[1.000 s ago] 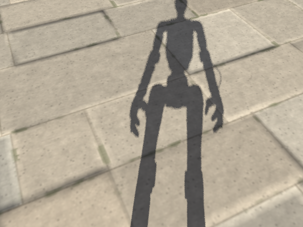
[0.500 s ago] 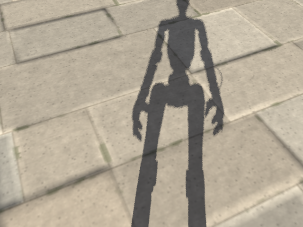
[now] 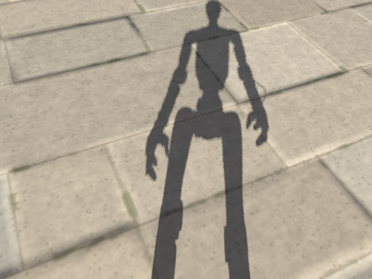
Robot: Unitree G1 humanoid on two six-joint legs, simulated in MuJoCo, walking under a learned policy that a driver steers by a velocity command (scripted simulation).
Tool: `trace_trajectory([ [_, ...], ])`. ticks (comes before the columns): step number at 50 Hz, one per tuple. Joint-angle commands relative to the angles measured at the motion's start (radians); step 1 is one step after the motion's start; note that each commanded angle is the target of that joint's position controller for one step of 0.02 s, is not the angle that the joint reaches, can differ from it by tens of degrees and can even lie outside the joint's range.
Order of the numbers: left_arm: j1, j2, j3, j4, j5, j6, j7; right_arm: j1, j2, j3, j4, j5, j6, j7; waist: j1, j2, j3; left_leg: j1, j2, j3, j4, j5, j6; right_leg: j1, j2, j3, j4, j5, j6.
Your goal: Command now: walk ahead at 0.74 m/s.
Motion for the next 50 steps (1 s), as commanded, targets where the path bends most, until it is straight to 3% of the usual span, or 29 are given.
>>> trace_trajectory([
  [1,-0.134,-0.072,-0.026,-0.183,-0.041,-0.065,-0.016,0.493,-0.145,-0.020,0.082,-0.048,-0.019,0.013,-0.152,0.456,-0.059,0.595,0.381,-0.994,-0.443,-0.524,0.222,-0.822,0.139,0.092,0.764,0.011,-0.093],
  [2,-0.191,0.000,-0.023,-0.210,-0.069,-0.082,-0.023,0.346,-0.103,0.000,0.058,-0.039,-0.029,0.024,-0.099,0.255,0.063,0.535,0.423,-0.929,-0.452,-0.593,0.223,-0.971,0.029,0.108,0.862,0.105,-0.126],
  [3,-0.259,0.031,-0.024,-0.231,-0.050,-0.087,-0.031,0.273,-0.056,0.018,0.035,-0.038,-0.031,0.034,-0.090,0.145,0.092,0.474,0.375,-0.768,-0.414,-0.452,0.199,-0.980,-0.010,0.089,0.856,0.199,-0.137],
  [4,-0.242,0.029,-0.023,-0.221,-0.023,-0.080,-0.032,0.223,-0.067,0.024,0.022,-0.043,-0.022,0.040,-0.048,0.075,0.082,0.400,0.319,-0.624,-0.413,-0.330,0.178,-0.912,-0.061,0.067,0.800,0.271,-0.124],
  [5,-0.235,0.038,-0.016,-0.220,-0.003,-0.070,-0.035,0.188,-0.054,0.030,0.012,-0.048,-0.012,0.043,-0.019,0.078,0.102,0.314,0.259,-0.505,-0.422,-0.240,0.152,-0.851,-0.088,0.051,0.725,0.318,-0.106],
  [6,-0.209,0.038,-0.014,-0.210,-0.004,-0.052,-0.045,0.189,-0.037,0.038,0.014,-0.051,-0.004,0.038,0.000,0.121,0.113,0.253,0.224,-0.427,-0.440,-0.196,0.138,-0.799,-0.105,0.035,0.694,0.341,-0.086],
  [9,-0.272,0.041,-0.012,-0.226,0.002,-0.023,-0.041,0.265,-0.048,0.042,0.032,-0.044,-0.003,0.015,-0.012,0.089,0.179,0.209,0.186,-0.306,-0.514,-0.029,0.153,-0.834,-0.104,-0.015,0.590,0.421,-0.026],
  [12,-0.458,0.029,-0.018,-0.297,0.000,-0.038,-0.042,0.315,-0.053,0.047,0.024,-0.043,0.000,-0.010,-0.055,0.069,0.211,0.191,0.159,-0.193,-0.580,0.161,0.147,-0.785,-0.074,-0.083,0.323,0.560,-0.002],
  [18,-0.642,0.015,-0.023,-0.382,-0.022,-0.063,-0.094,0.405,-0.081,0.041,0.011,-0.026,0.016,-0.027,-0.067,0.103,0.221,0.402,0.186,-0.060,-0.587,0.464,0.119,-0.625,0.010,-0.139,-0.045,0.623,-0.046],
  [21,-0.587,0.083,0.006,-0.410,-0.031,-0.056,-0.093,0.408,-0.140,0.023,0.009,-0.063,0.034,-0.027,0.019,0.232,0.095,0.559,0.231,-0.047,-0.359,1.182,0.102,-0.445,0.117,-0.199,-0.037,0.456,-0.092],
  [22,-0.439,0.136,0.030,-0.380,-0.037,-0.045,-0.082,0.396,-0.159,0.015,0.011,-0.078,0.048,-0.029,0.106,0.290,0.002,0.571,0.247,-0.049,-0.174,1.372,0.095,-0.285,0.141,-0.197,-0.016,0.391,-0.119],
  [23,-0.187,0.187,0.055,-0.308,-0.042,-0.031,-0.067,0.335,-0.178,0.011,-0.004,-0.082,0.062,-0.030,0.237,0.302,-0.116,0.456,0.228,-0.021,0.107,1.408,0.072,0.013,0.130,-0.178,-0.036,0.394,-0.148],
  [24,0.040,0.262,0.072,-0.243,-0.027,-0.014,-0.047,0.314,-0.119,0.029,-0.051,-0.089,0.055,-0.028,0.282,0.175,-0.284,0.111,0.167,-0.056,0.465,1.000,0.066,0.434,-0.074,0.107,0.048,0.167,-0.183],
  [25,0.076,0.291,0.079,-0.219,-0.007,-0.028,-0.058,0.456,0.072,0.072,-0.056,-0.041,0.011,-0.001,0.136,-0.253,-0.486,-0.259,-0.077,-0.180,0.863,-0.021,0.019,0.730,-0.317,0.733,-0.200,-0.333,-0.365],
  [26,0.072,0.178,0.057,-0.181,0.008,-0.031,-0.055,0.351,-0.058,0.041,-0.076,0.010,-0.032,0.007,0.179,-0.210,-0.419,-0.363,-0.037,-0.298,0.924,-0.074,0.079,0.672,-0.269,0.845,-0.368,-0.389,-0.303],
  [27,0.019,0.121,0.041,-0.174,0.025,-0.037,-0.054,0.193,-0.103,0.028,-0.139,0.051,-0.041,0.006,0.160,-0.149,-0.220,-0.427,0.005,-0.254,0.943,-0.067,0.096,0.522,-0.247,0.644,-0.360,-0.211,-0.258],
  [28,-0.048,0.097,0.032,-0.163,0.034,-0.050,-0.064,0.119,-0.077,0.038,-0.169,0.037,-0.044,0.002,0.108,0.049,-0.109,-0.402,0.044,-0.239,0.880,-0.031,0.101,0.320,-0.214,0.511,-0.385,-0.028,-0.238],
  [29,-0.126,0.062,0.021,-0.164,0.043,-0.063,-0.071,0.086,-0.065,0.030,-0.175,0.012,-0.034,-0.001,0.050,0.105,-0.051,-0.340,0.090,-0.232,0.798,0.018,0.102,0.145,-0.167,0.390,-0.395,0.080,-0.215],
  [30,-0.176,0.040,0.013,-0.163,0.052,-0.065,-0.072,0.141,-0.039,0.032,-0.172,0.006,-0.015,0.005,-0.017,0.062,-0.023,-0.288,0.119,-0.240,0.774,0.043,0.096,0.027,-0.146,0.334,-0.412,0.082,-0.224],
  [32,-0.201,0.030,0.006,-0.146,0.023,-0.062,-0.070,0.167,-0.009,0.037,-0.170,-0.002,0.021,0.005,-0.066,0.015,0.053,-0.281,0.156,-0.215,0.716,0.020,0.069,-0.124,-0.131,0.252,-0.479,0.069,-0.232],
  [33,-0.196,0.047,0.008,-0.137,0.013,-0.064,-0.067,0.139,-0.008,0.041,-0.183,-0.006,0.032,0.001,-0.076,0.005,0.099,-0.311,0.173,-0.203,0.675,0.031,0.051,-0.180,-0.130,0.222,-0.513,0.067,-0.230],
  [36,-0.138,0.095,0.014,-0.127,0.015,-0.073,-0.045,-0.031,-0.056,0.040,-0.247,-0.038,0.030,-0.011,-0.035,0.025,0.184,-0.421,0.183,-0.157,0.471,0.253,-0.003,-0.213,-0.097,0.118,-0.564,0.209,-0.225],
  [38,-0.085,0.099,0.010,-0.123,0.012,-0.075,-0.031,-0.133,-0.056,0.043,-0.275,-0.041,0.015,0.000,0.005,0.049,0.185,-0.359,0.151,-0.103,0.266,0.454,-0.010,-0.209,-0.053,0.024,-0.564,0.328,-0.193],
  [40,-0.012,0.122,0.010,-0.110,-0.002,-0.077,-0.022,-0.225,-0.041,0.049,-0.300,-0.029,0.001,0.017,0.045,0.057,0.184,-0.250,0.106,-0.061,0.094,0.596,-0.009,-0.180,-0.056,-0.016,-0.601,0.354,-0.178],
  [44,0.064,0.158,0.017,-0.083,-0.005,-0.043,-0.012,-0.333,-0.067,0.041,-0.358,-0.009,-0.008,0.050,0.061,0.028,0.204,-0.310,0.050,-0.055,-0.112,0.525,0.014,0.153,-0.137,-0.037,-0.554,0.545,-0.152],
  [46,0.039,0.207,0.030,-0.089,0.027,-0.018,-0.010,-0.240,-0.123,0.016,-0.351,0.002,-0.003,0.056,-0.008,-0.044,0.098,-0.246,-0.024,0.001,-0.081,0.389,0.057,0.330,-0.171,-0.079,-0.401,1.015,-0.118],
  [48,-0.018,0.218,0.034,-0.104,0.067,0.011,-0.005,0.079,-0.210,-0.029,-0.283,0.018,0.023,0.044,-0.186,-0.119,-0.100,0.090,-0.093,0.037,-0.012,0.282,0.117,0.319,-0.160,-0.152,0.024,1.413,-0.075],
  [49,-0.037,0.184,0.021,-0.142,0.074,0.009,0.005,0.298,-0.268,-0.047,-0.229,0.006,0.041,0.034,-0.255,-0.035,-0.233,0.458,0.011,-0.154,0.059,0.162,0.146,0.035,-0.132,-0.148,0.378,1.198,-0.052],
  [50,0.155,-0.043,-0.037,-0.166,0.054,-0.029,-0.035,0.341,-0.353,-0.070,-0.196,-0.014,0.032,0.051,-0.077,0.393,-0.375,0.836,0.245,-0.787,-0.130,-0.335,0.370,-0.452,0.091,-0.051,0.785,0.210,0.015],
])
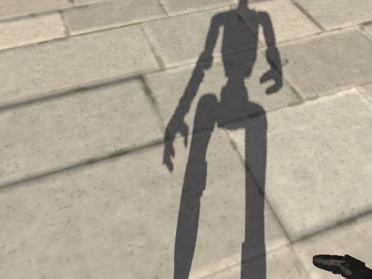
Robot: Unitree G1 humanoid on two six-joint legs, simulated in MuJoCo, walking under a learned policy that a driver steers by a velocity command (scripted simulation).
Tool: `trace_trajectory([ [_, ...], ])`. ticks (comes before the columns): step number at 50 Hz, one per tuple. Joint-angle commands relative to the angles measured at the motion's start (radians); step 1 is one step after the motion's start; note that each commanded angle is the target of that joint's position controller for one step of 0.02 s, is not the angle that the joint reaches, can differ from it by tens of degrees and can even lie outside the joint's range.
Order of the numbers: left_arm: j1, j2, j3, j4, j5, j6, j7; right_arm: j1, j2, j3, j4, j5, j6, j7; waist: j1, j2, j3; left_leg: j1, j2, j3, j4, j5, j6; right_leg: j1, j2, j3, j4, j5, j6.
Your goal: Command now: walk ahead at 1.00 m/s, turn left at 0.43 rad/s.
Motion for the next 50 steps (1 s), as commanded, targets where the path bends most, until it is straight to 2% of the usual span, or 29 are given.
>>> trace_trajectory([
  [1,0.071,0.060,-0.010,-0.111,-0.044,-0.084,-0.025,0.532,-0.219,-0.093,0.098,-0.023,0.011,-0.003,-0.161,0.279,-0.462,1.155,0.313,-1.017,-0.374,-0.727,0.263,-0.858,0.070,0.180,0.849,0.075,-0.050],
  [2,-0.077,0.125,0.006,-0.168,-0.077,-0.109,-0.023,0.473,-0.170,-0.081,0.093,-0.035,0.004,-0.008,-0.156,0.211,-0.277,1.047,0.291,-0.878,-0.372,-0.606,0.205,-0.946,0.018,0.199,0.837,0.118,-0.085],
  [3,-0.191,0.116,-0.004,-0.210,-0.062,-0.125,-0.014,0.402,-0.152,-0.073,0.070,-0.041,-0.004,-0.003,-0.132,0.043,-0.204,0.874,0.250,-0.768,-0.375,-0.429,0.184,-0.896,-0.014,0.200,0.760,0.161,-0.101],
  [4,-0.254,0.099,-0.001,-0.228,-0.043,-0.132,-0.008,0.349,-0.127,-0.066,0.063,-0.049,-0.010,0.003,-0.089,-0.038,-0.124,0.709,0.207,-0.673,-0.385,-0.281,0.185,-0.857,-0.029,0.187,0.686,0.178,-0.099],
  [5,-0.231,0.090,0.001,-0.234,-0.033,-0.125,-0.009,0.309,-0.108,-0.057,0.053,-0.057,-0.014,0.001,-0.029,-0.028,-0.110,0.609,0.169,-0.605,-0.398,-0.219,0.191,-0.793,-0.054,0.202,0.628,0.195,-0.092],
  [8,-0.235,0.079,0.005,-0.253,-0.015,-0.097,-0.009,0.307,-0.093,-0.052,0.048,-0.018,-0.003,-0.015,0.020,0.002,-0.007,0.435,0.130,-0.531,-0.449,-0.201,0.206,-0.782,-0.072,0.174,0.467,0.176,-0.030],
  [13,-0.524,0.050,-0.010,-0.363,-0.008,-0.102,-0.014,0.385,-0.137,-0.065,0.040,-0.016,0.003,-0.062,-0.075,0.051,0.101,0.186,0.050,-0.409,-0.475,-0.117,0.141,-0.645,-0.002,0.102,0.020,0.609,0.048],
  [16,-0.576,0.083,0.012,-0.412,-0.035,-0.103,-0.015,0.435,-0.140,-0.072,0.050,0.007,0.006,-0.062,-0.102,0.079,0.069,0.204,0.059,-0.459,-0.434,-0.185,0.093,-0.499,0.036,0.130,-0.101,0.707,0.056],
  [19,-0.588,0.135,0.038,-0.439,-0.060,-0.107,-0.011,0.451,-0.128,-0.077,0.064,0.012,0.025,-0.074,-0.086,0.109,0.054,0.409,0.094,-0.518,-0.306,-0.062,0.066,-0.516,0.037,0.160,-0.177,0.579,0.045],
  [21,-0.360,0.197,0.077,-0.408,-0.069,-0.112,0.000,0.416,-0.149,-0.083,0.046,-0.013,0.044,-0.070,0.047,0.132,-0.114,0.483,0.062,-0.486,-0.025,0.279,0.021,-0.289,0.034,0.132,-0.147,0.455,0.000],
  [22,-0.101,0.223,0.085,-0.374,-0.067,-0.100,0.014,0.357,-0.113,-0.065,0.005,-0.047,0.049,-0.061,0.172,0.126,-0.313,0.330,0.039,-0.440,0.275,0.239,-0.005,0.050,-0.093,0.218,-0.028,0.321,-0.045],
  [23,0.015,0.321,0.100,-0.331,-0.030,-0.089,0.003,0.566,0.046,-0.018,-0.027,-0.007,0.035,-0.050,0.059,-0.359,-0.540,-0.049,-0.098,-0.322,0.682,-0.415,-0.058,0.468,-0.396,0.804,-0.173,-0.062,-0.239],
  [24,0.006,0.242,0.089,-0.326,-0.035,-0.084,-0.014,0.546,-0.028,-0.009,-0.028,0.039,0.037,-0.062,0.074,-0.440,-0.522,-0.208,0.008,-0.285,0.840,-0.460,-0.049,0.447,-0.432,1.038,-0.303,-0.408,-0.230],
  [25,-0.057,0.154,0.073,-0.341,-0.037,-0.072,-0.005,0.399,-0.105,-0.027,-0.037,0.030,0.043,-0.069,0.115,-0.287,-0.318,-0.278,0.047,-0.234,0.866,-0.379,-0.049,0.294,-0.370,0.854,-0.333,-0.331,-0.177],
  [26,-0.094,0.139,0.066,-0.323,-0.028,-0.060,-0.002,0.301,-0.129,-0.035,-0.054,0.004,0.046,-0.070,0.110,-0.098,-0.189,-0.262,0.083,-0.198,0.835,-0.321,-0.051,0.135,-0.328,0.669,-0.331,-0.110,-0.145],
  [27,-0.116,0.133,0.065,-0.300,-0.013,-0.052,-0.004,0.221,-0.119,-0.037,-0.080,-0.022,0.044,-0.062,0.093,-0.008,-0.092,-0.224,0.119,-0.183,0.778,-0.290,-0.047,-0.019,-0.288,0.530,-0.343,0.094,-0.136],
  [28,-0.148,0.115,0.058,-0.283,0.001,-0.055,-0.003,0.227,-0.099,-0.042,-0.095,-0.014,0.051,-0.052,0.043,-0.041,-0.059,-0.168,0.158,-0.195,0.740,-0.266,-0.044,-0.123,-0.266,0.444,-0.361,0.181,-0.136],
  [30,-0.188,0.065,0.049,-0.252,-0.019,-0.060,-0.014,0.230,-0.056,-0.039,-0.112,0.015,0.078,-0.042,0.002,-0.078,-0.018,-0.157,0.202,-0.183,0.710,-0.281,-0.038,-0.211,-0.239,0.305,-0.402,0.240,-0.129],
  [31,-0.199,0.068,0.051,-0.240,-0.032,-0.062,-0.017,0.220,-0.040,-0.035,-0.128,0.015,0.089,-0.039,-0.013,-0.077,0.002,-0.175,0.221,-0.178,0.697,-0.272,-0.037,-0.241,-0.246,0.258,-0.421,0.275,-0.131],
  [35,-0.272,0.135,0.061,-0.228,-0.026,-0.065,-0.010,0.136,-0.047,-0.025,-0.174,-0.026,0.078,-0.026,-0.051,-0.017,0.110,-0.103,0.180,-0.133,0.428,-0.049,-0.075,-0.405,-0.195,0.016,-0.457,0.691,-0.136],
  [37,-0.240,0.175,0.065,-0.218,-0.028,-0.065,0.000,0.074,-0.053,-0.026,-0.175,-0.036,0.057,-0.003,-0.018,0.022,0.088,0.072,0.105,-0.038,0.191,0.148,-0.070,-0.435,-0.148,-0.081,-0.452,0.791,-0.101],
  [40,-0.152,0.264,0.079,-0.182,-0.057,-0.057,0.005,0.042,-0.096,-0.044,-0.200,-0.032,0.044,0.022,-0.024,-0.039,0.034,0.167,0.019,-0.007,0.036,0.140,-0.026,-0.253,-0.193,-0.090,-0.372,1.046,-0.089],
  [43,-0.158,0.262,0.072,-0.184,-0.064,-0.031,0.015,0.328,-0.206,-0.103,-0.132,-0.045,0.052,0.004,-0.200,-0.053,-0.132,0.539,-0.030,-0.026,-0.112,0.227,0.051,-0.258,-0.162,-0.116,0.087,1.149,-0.032],
  [44,-0.095,0.168,0.045,-0.208,-0.023,-0.029,0.015,0.364,-0.278,-0.109,-0.120,-0.054,0.060,-0.018,-0.153,0.151,-0.224,0.788,0.156,-0.240,-0.033,0.696,0.090,-0.469,-0.056,-0.119,0.464,0.364,0.015],
  [45,0.120,0.091,0.001,-0.197,-0.020,-0.037,-0.007,0.274,-0.309,-0.085,-0.180,-0.089,0.050,-0.020,-0.017,0.319,-0.487,1.058,0.465,-0.709,-0.017,0.981,0.330,-0.724,0.052,0.043,0.847,-0.240,0.049],
  [46,0.055,0.219,0.027,-0.167,-0.039,-0.035,-0.015,0.287,-0.238,-0.078,-0.185,-0.079,0.057,-0.009,-0.108,0.109,-0.605,0.968,0.423,-0.696,-0.105,0.804,0.310,-0.679,0.013,0.186,0.867,-0.168,0.042],
  [47,-0.047,0.209,0.027,-0.200,-0.061,-0.024,-0.012,0.237,-0.214,-0.067,-0.168,-0.062,0.058,-0.002,-0.085,0.064,-0.436,0.831,0.372,-0.560,-0.139,0.654,0.268,-0.732,-0.022,0.152,0.807,-0.122,0.044],
  [48,-0.110,0.184,0.022,-0.210,-0.050,-0.012,0.004,0.178,-0.177,-0.057,-0.152,-0.040,0.055,-0.002,-0.051,-0.018,-0.275,0.654,0.315,-0.473,-0.181,0.543,0.214,-0.763,-0.058,0.124,0.707,-0.059,0.056],
  [50,-0.097,0.177,0.026,-0.196,-0.041,0.029,0.023,0.124,-0.154,-0.049,-0.140,-0.059,0.050,-0.006,0.006,0.021,-0.184,0.392,0.267,-0.386,-0.252,0.463,0.183,-0.646,-0.090,0.125,0.620,0.007,0.066],
])
Over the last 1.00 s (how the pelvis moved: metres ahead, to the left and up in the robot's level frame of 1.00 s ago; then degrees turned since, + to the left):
0.82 0.04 -0.03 3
